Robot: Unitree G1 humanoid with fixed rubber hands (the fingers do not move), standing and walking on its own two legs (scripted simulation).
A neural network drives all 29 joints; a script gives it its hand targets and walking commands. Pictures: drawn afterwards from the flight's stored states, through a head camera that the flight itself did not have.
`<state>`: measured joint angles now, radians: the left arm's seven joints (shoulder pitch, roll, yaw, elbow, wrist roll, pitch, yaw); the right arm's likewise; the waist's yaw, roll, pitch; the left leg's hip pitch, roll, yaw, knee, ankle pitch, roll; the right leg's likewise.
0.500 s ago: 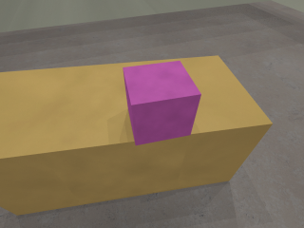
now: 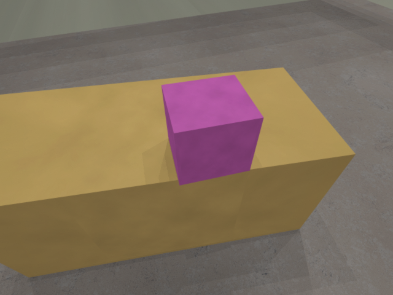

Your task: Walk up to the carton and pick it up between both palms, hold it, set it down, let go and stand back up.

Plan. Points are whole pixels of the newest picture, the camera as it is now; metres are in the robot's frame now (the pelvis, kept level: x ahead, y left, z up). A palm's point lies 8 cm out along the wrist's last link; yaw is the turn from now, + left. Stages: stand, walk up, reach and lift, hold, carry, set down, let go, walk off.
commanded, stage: walk up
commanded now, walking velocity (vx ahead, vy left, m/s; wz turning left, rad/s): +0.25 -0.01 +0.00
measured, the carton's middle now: (207, 129) +0.60 +0.00 -0.04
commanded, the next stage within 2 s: none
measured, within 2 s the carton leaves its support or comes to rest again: neither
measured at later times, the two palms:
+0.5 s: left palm out of the picture +0.05 +0.24 -0.15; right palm out of the picture +0.06 -0.16 -0.15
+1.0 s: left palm out of the picture +0.08 +0.25 -0.16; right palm out of the picture +0.05 -0.17 -0.14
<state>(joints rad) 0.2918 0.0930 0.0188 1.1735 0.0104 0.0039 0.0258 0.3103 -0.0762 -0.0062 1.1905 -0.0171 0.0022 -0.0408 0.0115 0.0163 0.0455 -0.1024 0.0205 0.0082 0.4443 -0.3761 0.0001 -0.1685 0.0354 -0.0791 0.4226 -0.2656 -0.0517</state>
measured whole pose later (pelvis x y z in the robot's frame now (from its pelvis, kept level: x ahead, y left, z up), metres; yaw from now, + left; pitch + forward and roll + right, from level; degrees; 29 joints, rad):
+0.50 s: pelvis +0.08 +0.04 -0.01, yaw +1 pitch +0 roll +0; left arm 0.28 0.11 -0.01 1.16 0.00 -0.01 0.05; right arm 0.30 -0.10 0.00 1.14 -0.01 -0.02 -0.05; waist 0.00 0.01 0.04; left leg -0.07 -0.01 0.12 0.42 -0.35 0.05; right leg -0.14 -0.04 -0.07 0.46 -0.31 0.02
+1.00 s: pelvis +0.10 +0.03 -0.01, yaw +6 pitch +0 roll -1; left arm 0.25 0.18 0.05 1.17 0.04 0.07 0.04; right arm 0.36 -0.07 -0.03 1.14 -0.03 -0.01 -0.08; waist -0.07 -0.03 0.03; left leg -0.07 0.01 0.04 0.45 -0.38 0.02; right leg -0.28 -0.02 -0.12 0.91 -0.50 0.06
